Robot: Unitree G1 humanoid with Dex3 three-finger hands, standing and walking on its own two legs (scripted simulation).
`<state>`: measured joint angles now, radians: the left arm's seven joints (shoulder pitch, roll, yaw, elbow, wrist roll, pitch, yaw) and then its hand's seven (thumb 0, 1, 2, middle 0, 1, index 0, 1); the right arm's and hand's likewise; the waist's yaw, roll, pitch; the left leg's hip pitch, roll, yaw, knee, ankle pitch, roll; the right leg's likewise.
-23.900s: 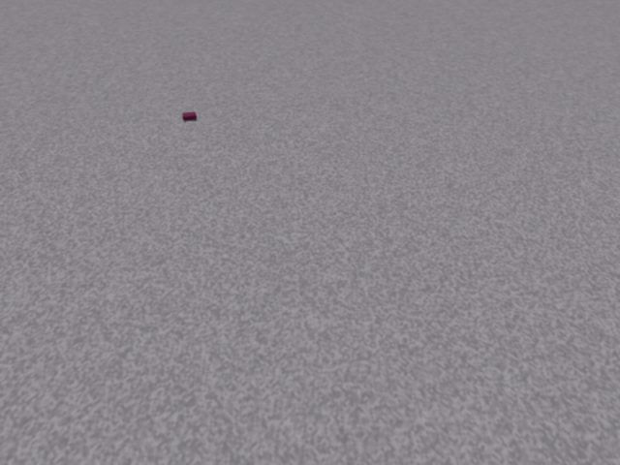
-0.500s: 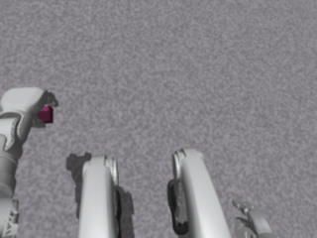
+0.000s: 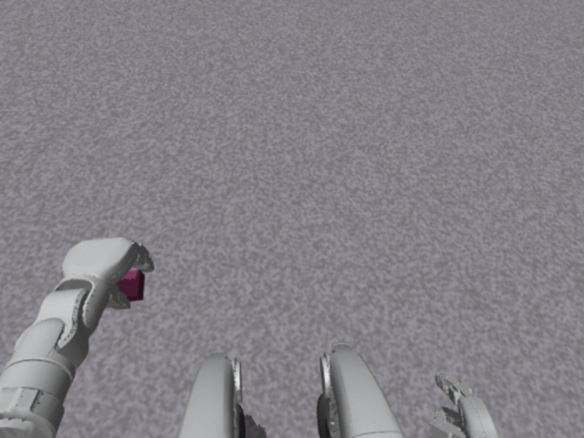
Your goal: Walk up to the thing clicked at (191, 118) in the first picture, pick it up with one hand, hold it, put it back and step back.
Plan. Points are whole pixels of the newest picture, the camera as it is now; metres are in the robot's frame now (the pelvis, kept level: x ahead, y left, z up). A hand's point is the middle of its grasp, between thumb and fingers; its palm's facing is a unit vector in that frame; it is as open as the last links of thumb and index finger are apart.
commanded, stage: lift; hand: left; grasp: from above
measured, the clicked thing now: (118, 287) +0.36 +0.26 -0.11
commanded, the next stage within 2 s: hold in 0.60 s
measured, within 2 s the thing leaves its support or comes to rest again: neither
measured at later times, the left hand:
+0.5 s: hand (112, 246) +0.36 +0.22 +0.03, palm faces -0.44 -0.06 -0.90, open 7.0 cm
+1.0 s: hand (95, 212) +0.38 +0.22 +0.08, palm faces -0.46 -0.05 -0.88, open 7.0 cm
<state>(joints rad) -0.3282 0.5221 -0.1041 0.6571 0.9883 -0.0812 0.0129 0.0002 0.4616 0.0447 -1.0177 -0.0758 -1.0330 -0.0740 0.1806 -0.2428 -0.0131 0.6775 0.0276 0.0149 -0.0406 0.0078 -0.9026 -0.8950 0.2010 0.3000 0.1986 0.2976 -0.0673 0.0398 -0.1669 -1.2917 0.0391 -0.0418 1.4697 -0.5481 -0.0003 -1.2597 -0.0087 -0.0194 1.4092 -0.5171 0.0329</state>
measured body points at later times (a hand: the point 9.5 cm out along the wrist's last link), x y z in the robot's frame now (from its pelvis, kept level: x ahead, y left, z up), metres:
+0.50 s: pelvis +0.04 -0.01 +0.10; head +0.09 -0.01 +0.55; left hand +0.38 +0.22 +0.08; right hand +0.13 -0.28 -0.02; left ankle +0.07 +0.12 -0.58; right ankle +0.08 -0.14 -0.58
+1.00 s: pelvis +0.07 +0.00 +0.14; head +0.10 -0.01 +0.59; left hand +0.40 +0.22 +0.13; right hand +0.18 -0.27 +0.02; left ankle +0.07 +0.12 -0.58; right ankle +0.08 -0.14 -0.58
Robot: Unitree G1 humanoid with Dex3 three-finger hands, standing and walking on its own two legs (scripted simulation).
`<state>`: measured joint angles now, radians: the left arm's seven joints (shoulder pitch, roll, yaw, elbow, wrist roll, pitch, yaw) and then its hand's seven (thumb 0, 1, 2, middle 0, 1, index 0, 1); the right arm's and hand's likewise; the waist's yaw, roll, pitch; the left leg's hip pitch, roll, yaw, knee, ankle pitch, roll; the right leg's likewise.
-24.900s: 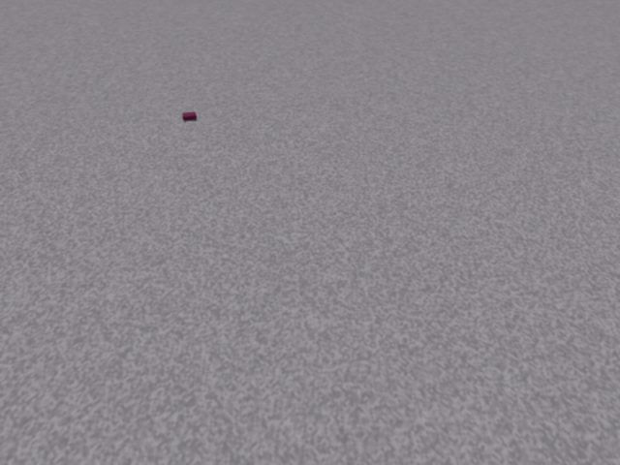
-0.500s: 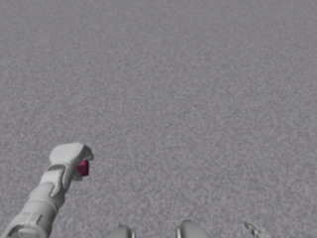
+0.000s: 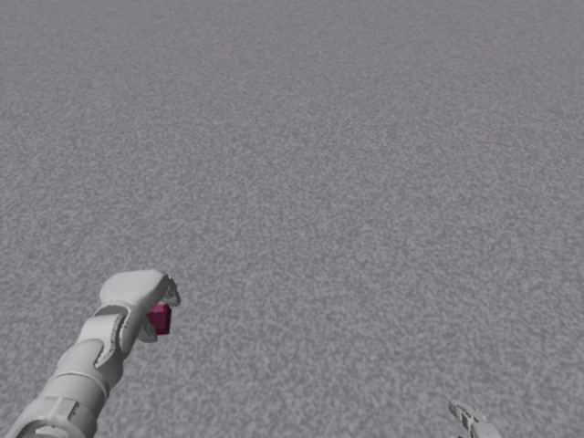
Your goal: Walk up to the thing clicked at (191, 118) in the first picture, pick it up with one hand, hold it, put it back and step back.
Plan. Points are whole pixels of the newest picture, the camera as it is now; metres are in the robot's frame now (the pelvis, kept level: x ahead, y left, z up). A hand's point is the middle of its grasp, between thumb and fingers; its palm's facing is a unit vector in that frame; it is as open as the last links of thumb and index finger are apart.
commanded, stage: hold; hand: left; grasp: from above
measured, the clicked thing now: (146, 321) +0.32 +0.24 -0.10
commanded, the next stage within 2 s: crouch in 1.60 s
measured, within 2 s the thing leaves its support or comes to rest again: neither
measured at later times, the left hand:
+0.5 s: hand (142, 318) +0.30 +0.22 -0.03, palm faces -0.46 -0.04 -0.89, open 6.9 cm
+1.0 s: hand (140, 329) +0.28 +0.21 -0.01, palm faces -0.45 -0.04 -0.89, open 6.9 cm
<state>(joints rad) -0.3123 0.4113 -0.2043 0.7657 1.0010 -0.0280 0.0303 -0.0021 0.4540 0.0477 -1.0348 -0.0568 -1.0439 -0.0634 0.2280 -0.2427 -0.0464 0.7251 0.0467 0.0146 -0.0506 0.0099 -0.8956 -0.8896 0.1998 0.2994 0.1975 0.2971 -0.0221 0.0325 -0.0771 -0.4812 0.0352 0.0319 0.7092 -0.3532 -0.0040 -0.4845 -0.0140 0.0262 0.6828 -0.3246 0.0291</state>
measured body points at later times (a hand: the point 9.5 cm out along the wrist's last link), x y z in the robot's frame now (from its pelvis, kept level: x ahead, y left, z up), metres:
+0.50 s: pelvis +0.00 +0.00 +0.01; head +0.02 -0.02 +0.46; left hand +0.32 +0.22 +0.02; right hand +0.13 -0.27 -0.11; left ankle +0.00 +0.12 -0.72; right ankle +0.01 -0.14 -0.72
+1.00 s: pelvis -0.02 -0.01 +0.02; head -0.01 -0.03 +0.47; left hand +0.30 +0.21 +0.04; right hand +0.13 -0.27 -0.10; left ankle +0.00 +0.12 -0.72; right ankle +0.01 -0.14 -0.72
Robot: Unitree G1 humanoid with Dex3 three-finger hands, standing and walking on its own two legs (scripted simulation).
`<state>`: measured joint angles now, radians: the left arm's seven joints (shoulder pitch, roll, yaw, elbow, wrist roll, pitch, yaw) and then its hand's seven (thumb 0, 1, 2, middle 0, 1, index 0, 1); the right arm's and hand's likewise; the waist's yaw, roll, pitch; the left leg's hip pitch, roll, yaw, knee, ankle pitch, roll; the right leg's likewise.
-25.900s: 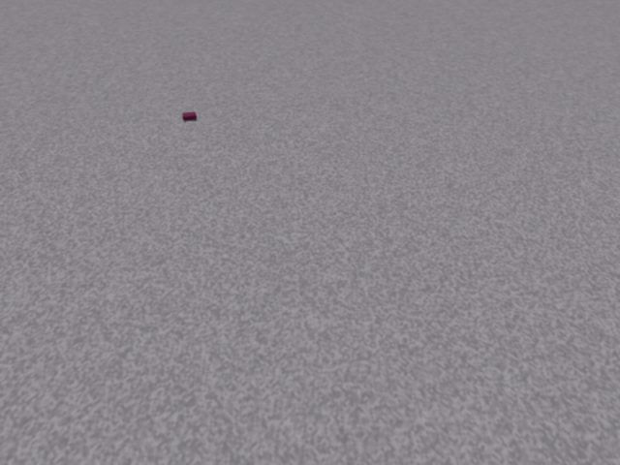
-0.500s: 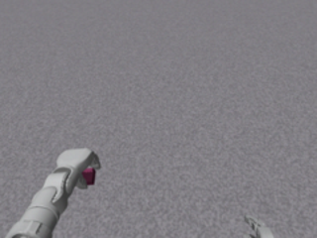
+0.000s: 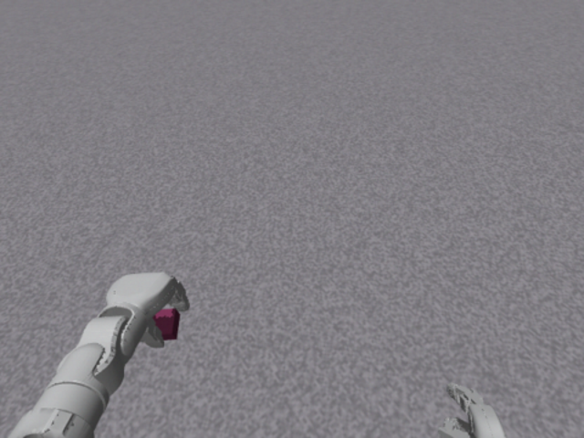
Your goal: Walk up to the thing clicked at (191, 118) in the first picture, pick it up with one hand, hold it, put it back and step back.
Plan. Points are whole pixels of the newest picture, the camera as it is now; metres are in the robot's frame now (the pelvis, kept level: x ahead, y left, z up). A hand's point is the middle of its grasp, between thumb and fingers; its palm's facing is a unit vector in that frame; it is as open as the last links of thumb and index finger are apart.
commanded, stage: hold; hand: left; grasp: from above
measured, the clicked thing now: (154, 325) +0.31 +0.24 -0.07
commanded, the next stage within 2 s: crouch in 0.60 s
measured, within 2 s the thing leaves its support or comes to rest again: neither
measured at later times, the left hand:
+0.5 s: hand (149, 320) +0.30 +0.23 -0.03, palm faces -0.43 -0.04 -0.90, open 6.9 cm
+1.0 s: hand (155, 335) +0.29 +0.23 -0.08, palm faces -0.46 -0.03 -0.88, open 6.9 cm
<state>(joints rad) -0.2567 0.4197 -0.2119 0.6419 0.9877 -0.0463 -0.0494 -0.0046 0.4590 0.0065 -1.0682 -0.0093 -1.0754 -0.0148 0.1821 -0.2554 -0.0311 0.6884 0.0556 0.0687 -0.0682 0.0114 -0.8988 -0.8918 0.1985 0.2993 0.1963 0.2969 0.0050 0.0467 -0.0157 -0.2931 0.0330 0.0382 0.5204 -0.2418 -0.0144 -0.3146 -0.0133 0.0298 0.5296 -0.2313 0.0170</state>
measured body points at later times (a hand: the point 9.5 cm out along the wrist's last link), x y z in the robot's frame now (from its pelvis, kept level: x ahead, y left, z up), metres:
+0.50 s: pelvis +0.00 +0.00 +0.00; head +0.01 -0.02 +0.45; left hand +0.32 +0.23 +0.02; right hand +0.15 -0.25 -0.11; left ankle +0.02 +0.13 -0.73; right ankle +0.03 -0.13 -0.73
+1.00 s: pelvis +0.01 +0.00 +0.00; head +0.04 +0.00 +0.44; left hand +0.31 +0.23 -0.02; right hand +0.15 -0.26 -0.12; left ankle +0.02 +0.13 -0.73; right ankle +0.03 -0.13 -0.73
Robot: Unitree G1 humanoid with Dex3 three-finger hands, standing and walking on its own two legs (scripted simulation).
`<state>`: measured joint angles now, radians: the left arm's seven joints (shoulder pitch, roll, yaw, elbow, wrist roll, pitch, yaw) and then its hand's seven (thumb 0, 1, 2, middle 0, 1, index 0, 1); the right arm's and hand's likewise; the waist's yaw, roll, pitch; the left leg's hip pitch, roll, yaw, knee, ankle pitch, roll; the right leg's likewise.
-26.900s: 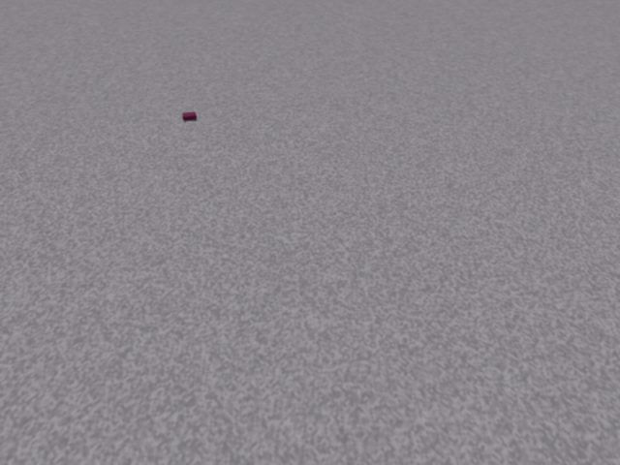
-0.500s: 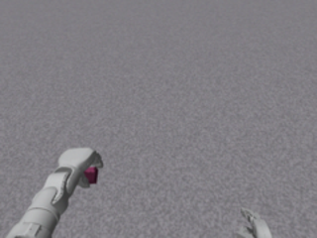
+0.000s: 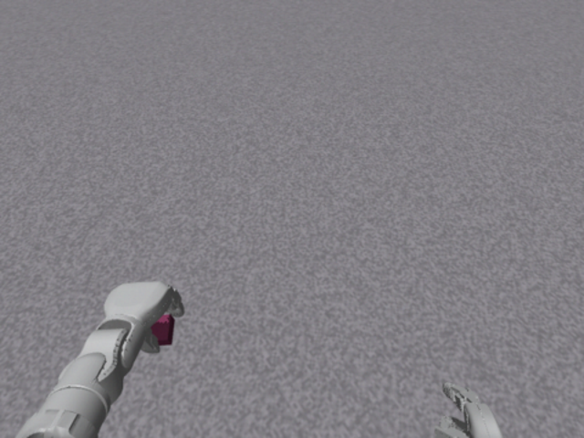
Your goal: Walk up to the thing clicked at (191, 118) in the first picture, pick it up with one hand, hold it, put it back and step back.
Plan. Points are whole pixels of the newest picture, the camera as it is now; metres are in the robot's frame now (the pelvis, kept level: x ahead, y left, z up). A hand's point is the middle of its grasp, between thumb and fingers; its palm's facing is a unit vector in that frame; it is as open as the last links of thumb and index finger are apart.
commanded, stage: crouch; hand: left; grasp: from above
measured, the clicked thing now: (149, 331) +0.31 +0.24 -0.11
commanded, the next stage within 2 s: lower in 1.74 s
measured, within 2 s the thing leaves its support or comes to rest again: neither
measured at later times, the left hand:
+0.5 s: hand (178, 343) +0.35 +0.25 -0.31, palm faces -0.41 +0.05 -0.91, open 6.9 cm
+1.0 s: hand (192, 359) +0.38 +0.26 -0.50, palm faces -0.46 +0.01 -0.89, open 6.9 cm
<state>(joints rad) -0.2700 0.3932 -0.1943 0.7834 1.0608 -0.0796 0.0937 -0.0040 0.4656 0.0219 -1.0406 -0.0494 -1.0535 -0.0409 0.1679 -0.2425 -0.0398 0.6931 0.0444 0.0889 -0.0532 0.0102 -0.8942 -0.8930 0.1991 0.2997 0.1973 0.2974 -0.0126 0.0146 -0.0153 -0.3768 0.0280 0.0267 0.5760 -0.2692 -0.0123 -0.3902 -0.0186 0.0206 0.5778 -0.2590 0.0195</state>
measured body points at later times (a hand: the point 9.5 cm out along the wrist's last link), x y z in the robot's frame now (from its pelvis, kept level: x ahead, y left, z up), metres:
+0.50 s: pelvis -0.05 +0.01 -0.19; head +0.10 +0.03 +0.23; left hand +0.37 +0.24 -0.26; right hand +0.00 -0.27 -0.32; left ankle +0.01 +0.13 -0.73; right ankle +0.02 -0.13 -0.73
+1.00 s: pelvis -0.06 +0.01 -0.34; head +0.17 +0.06 +0.05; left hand +0.40 +0.26 -0.45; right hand +0.01 -0.27 -0.45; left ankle +0.01 +0.13 -0.73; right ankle +0.02 -0.13 -0.73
